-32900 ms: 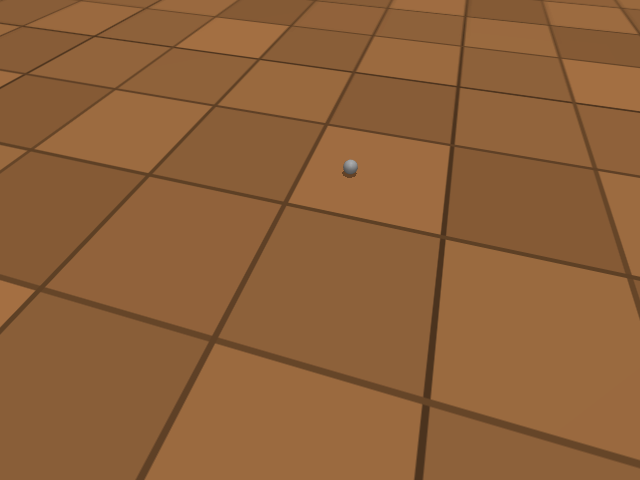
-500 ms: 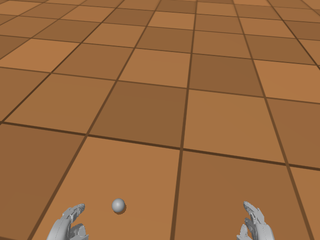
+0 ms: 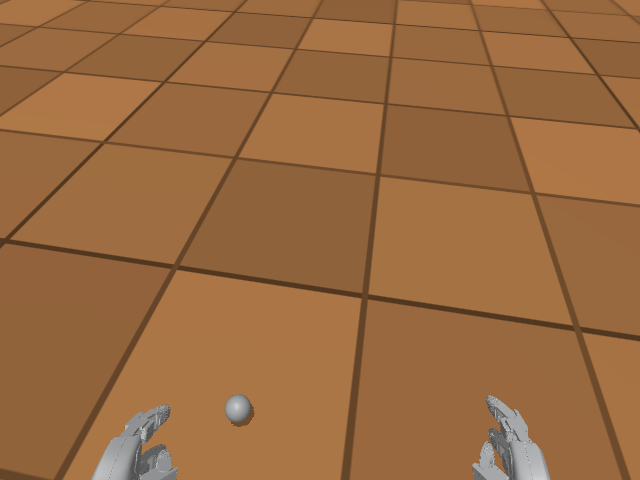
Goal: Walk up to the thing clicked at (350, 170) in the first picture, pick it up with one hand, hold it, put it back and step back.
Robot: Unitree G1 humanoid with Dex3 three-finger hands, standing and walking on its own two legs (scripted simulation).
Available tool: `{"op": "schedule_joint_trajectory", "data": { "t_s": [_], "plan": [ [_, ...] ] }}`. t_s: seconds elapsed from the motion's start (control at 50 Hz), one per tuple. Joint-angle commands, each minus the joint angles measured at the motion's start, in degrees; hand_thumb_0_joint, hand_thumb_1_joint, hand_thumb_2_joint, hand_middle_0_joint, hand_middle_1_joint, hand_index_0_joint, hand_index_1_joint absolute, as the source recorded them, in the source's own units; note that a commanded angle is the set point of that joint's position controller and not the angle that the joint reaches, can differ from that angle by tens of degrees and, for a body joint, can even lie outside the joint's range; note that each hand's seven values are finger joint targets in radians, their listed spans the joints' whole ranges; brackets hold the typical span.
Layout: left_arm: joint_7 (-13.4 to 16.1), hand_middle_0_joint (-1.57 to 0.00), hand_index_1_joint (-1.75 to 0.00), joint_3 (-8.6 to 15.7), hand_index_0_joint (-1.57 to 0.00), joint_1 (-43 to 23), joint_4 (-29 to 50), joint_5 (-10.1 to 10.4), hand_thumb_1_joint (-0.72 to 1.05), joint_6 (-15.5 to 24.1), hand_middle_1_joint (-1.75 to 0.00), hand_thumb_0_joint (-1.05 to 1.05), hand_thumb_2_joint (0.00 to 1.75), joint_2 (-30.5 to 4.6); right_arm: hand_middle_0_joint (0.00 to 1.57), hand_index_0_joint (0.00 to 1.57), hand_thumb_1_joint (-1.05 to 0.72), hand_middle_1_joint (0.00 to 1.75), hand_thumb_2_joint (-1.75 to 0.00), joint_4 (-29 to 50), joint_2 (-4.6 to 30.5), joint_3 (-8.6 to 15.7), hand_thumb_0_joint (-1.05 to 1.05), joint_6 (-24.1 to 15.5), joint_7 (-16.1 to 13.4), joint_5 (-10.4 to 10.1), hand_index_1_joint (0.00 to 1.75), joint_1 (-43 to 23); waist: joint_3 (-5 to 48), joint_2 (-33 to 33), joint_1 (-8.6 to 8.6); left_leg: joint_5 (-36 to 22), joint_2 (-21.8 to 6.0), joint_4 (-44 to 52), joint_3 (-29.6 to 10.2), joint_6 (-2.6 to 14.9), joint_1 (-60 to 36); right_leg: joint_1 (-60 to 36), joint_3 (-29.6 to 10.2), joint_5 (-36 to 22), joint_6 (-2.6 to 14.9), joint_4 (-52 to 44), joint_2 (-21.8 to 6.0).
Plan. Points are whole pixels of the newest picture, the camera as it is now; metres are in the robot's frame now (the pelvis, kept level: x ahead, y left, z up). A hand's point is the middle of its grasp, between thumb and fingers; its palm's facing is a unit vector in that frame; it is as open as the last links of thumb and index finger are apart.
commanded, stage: home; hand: left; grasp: from above
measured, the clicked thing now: (237, 408) +0.46 +0.23 -0.68
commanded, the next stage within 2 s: stand in 0.82 s
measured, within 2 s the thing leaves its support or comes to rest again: neither
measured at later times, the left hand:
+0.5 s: hand (170, 471) +0.17 +0.18 -0.04, palm faces +0.04 -0.98 -0.20, open 7.4 cm
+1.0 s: hand (165, 474) +0.17 +0.20 -0.07, palm faces +0.01 -0.96 -0.29, open 7.4 cm
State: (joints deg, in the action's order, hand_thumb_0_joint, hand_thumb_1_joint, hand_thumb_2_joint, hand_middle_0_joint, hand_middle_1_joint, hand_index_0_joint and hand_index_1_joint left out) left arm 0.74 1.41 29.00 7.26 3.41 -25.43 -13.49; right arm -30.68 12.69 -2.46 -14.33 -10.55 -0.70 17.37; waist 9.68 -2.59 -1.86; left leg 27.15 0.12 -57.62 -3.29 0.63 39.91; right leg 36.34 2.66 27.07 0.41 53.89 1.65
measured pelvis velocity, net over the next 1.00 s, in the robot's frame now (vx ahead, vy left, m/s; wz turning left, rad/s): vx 0.00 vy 0.00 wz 0.00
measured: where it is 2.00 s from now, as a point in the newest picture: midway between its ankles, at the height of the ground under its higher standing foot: outside the picture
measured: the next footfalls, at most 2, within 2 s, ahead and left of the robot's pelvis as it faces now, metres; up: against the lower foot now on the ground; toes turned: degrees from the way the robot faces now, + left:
none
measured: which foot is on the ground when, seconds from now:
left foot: down 0.00-1.00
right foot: down 0.00-1.00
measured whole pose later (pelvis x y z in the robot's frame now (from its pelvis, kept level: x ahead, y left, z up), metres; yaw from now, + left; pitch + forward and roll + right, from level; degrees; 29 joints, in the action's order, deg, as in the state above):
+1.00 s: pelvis +0.00 +0.00 +0.01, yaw +0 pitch +5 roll -1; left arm 1.6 0.1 19.4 -11.4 -1.3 -12.1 -15.0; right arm -38.4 14.1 -1.2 -7.5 -5.7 4.4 12.5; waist 3.5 -0.7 0.6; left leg 25.7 0.9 -53.6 -1.8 1.1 32.8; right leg 30.4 1.2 26.4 0.4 51.7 0.7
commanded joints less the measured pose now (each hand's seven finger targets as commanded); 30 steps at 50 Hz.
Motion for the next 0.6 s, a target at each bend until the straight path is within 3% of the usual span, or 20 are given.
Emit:
{"op": "schedule_joint_trajectory", "data": {
  "t_s": [0.0, 0.06, 0.1, 0.12, 0.18, 0.24, 0.34, 0.38, 0.42, 0.54, 0.58],
  "plan": [
    [0.8, -0.2, -0.3, 3.2, -0.2, -1.5, 10.1, -0.4, 0.9, 2.9, -0.3, 0.0, 0.9, -5.5, 0.2, 0.2, -0.9, 0.3, -0.9, 9.0, 7.1, 3.1, 0.0, -3.2, -0.9, 0.1, 0.3, -3.9, 2.4, 0.5, -0.47, -10.1, 0.1, 9.4, 0.3, 0.79, -5.8, -1.2, 0.0, -9.4, 0.11, -9.4, 0.2],
    [0.9, -0.2, -0.3, 4.0, -0.2, -1.6, 11.7, -0.6, 0.9, 3.2, -0.3, 0.0, 0.9, -6.9, 0.2, 0.2, -0.9, 0.3, -0.9, 9.1, 7.6, 3.5, 0.0, -3.1, -0.9, 0.3, 0.3, -3.9, 5.2, -1.3, -0.09, -13.2, -0.1, 9.6, -0.1, 0.42, -7.0, -2.4, 0.3, -11.8, 0.37, -8.2, 0.3],
    [0.7, -0.2, -0.3, 2.9, -0.2, -0.5, 9.7, -0.6, 0.9, 3.0, -0.3, 0.0, 0.9, -5.5, 0.2, 0.2, -0.9, 0.3, -0.9, 9.2, 7.5, 3.4, 0.0, -2.9, -0.7, 0.4, 0.3, -3.9, 3.0, -0.2, -0.43, -13.2, -0.3, 9.9, -0.5, 0.33, -6.7, -1.8, 0.7, -11.5, 0.37, -8.1, 0.6],
    [0.8, -0.2, -0.3, 3.3, -0.2, -0.6, 10.3, -0.4, 0.9, 3.0, -0.3, 0.0, 0.9, -5.6, 0.2, 0.2, -0.9, 0.3, -0.9, 9.2, 7.3, 3.5, 0.0, -2.9, -0.7, 0.3, 0.3, -3.5, 4.5, -0.4, -0.39, -14.5, -0.2, 9.3, -0.2, 0.39, -7.2, -2.3, 0.5, -13.0, 0.33, -8.1, 0.4],
    [0.8, -0.2, -0.3, 3.7, -0.2, -2.1, 11.7, -0.4, 0.9, 3.1, -0.3, 0.0, 0.9, -6.6, 0.2, 0.2, -0.9, 0.3, -0.9, 9.4, 7.7, 3.5, 0.0, -2.7, -0.6, 0.2, 0.3, -3.8, 3.7, -0.5, -0.59, -11.8, 0.0, 9.6, -0.1, 0.58, -6.5, -1.8, 0.3, -10.9, 0.21, -8.8, 0.4],
    [0.9, -0.2, -0.3, 3.7, -0.2, -1.5, 11.5, -0.4, 0.9, 3.1, -0.3, 0.0, 0.9, -6.1, 0.2, 0.2, -0.9, 0.3, -0.9, 9.4, 7.4, 3.6, 0.0, -2.6, -0.6, 0.2, 0.3, -3.7, 4.6, -0.8, -0.16, -13.7, -0.3, 9.8, -0.6, 0.33, -7.3, -2.1, 0.5, -12.1, 0.41, -8.1, 0.5],
    [1.0, -0.2, -0.3, 3.7, -0.2, -1.3, 11.2, -0.5, 0.9, 3.1, -0.3, 0.0, 0.9, -6.5, 0.2, 0.2, -0.9, 0.3, -0.9, 9.6, 7.6, 3.6, 0.0, -2.5, -0.6, 0.2, 0.3, -3.6, 3.9, -0.7, -0.28, -11.9, 0.1, 9.6, -0.1, 0.57, -6.5, -1.9, 0.2, -11.0, 0.28, -8.7, 0.3],
    [0.7, -0.2, -0.3, 2.8, -0.2, -0.8, 10.1, -0.4, 0.9, 2.9, -0.3, 0.0, 0.9, -5.0, 0.2, 0.2, -0.9, 0.3, -0.9, 9.1, 7.1, 3.4, 0.0, -2.4, -0.4, 0.2, 0.3, -3.3, 3.5, -0.7, -0.49, -12.4, -0.1, 9.7, -0.4, 0.42, -6.7, -1.6, 0.5, -11.1, 0.33, -8.4, 0.4],
    [1.0, -0.2, -0.3, 4.0, -0.2, -1.5, 12.0, -0.4, 0.9, 3.1, -0.3, 0.0, 0.9, -6.8, 0.2, 0.2, -0.9, 0.3, -0.9, 9.8, 7.5, 3.6, 0.0, -2.2, -0.5, 0.1, 0.3, -3.7, 4.7, -0.6, -0.06, -13.3, -0.1, 9.4, -0.4, 0.5, -6.9, -2.2, 0.4, -12.0, 0.33, -8.4, 0.3],
    [1.1, -0.2, -0.3, 3.4, -0.2, -1.5, 11.2, -0.6, 0.9, 3.2, -0.3, 0.0, 0.9, -6.2, 0.2, 0.2, -0.9, 0.3, -0.9, 10.1, 7.8, 3.7, 0.0, -2.1, -0.4, 0.1, 0.3, -3.9, 1.9, -0.6, -0.31, -9.5, -0.3, 10.5, -0.7, 0.45, -5.8, -0.7, 0.5, -8.8, 0.35, -8.5, 0.5],
    [1.1, -0.2, -0.3, 3.6, -0.2, -1.1, 11.3, -0.3, 0.9, 3.3, -0.3, 0.0, 0.9, -6.1, 0.2, 0.2, -0.9, 0.3, -0.9, 10.1, 7.7, 3.7, 0.0, -2.1, -0.5, 0.0, 0.3, -3.8, 3.7, 0.1, -0.3, -11.1, -0.2, 9.8, -0.4, 0.55, -6.2, -1.6, 0.5, -10.1, 0.34, -8.5, 0.5]
  ]
}}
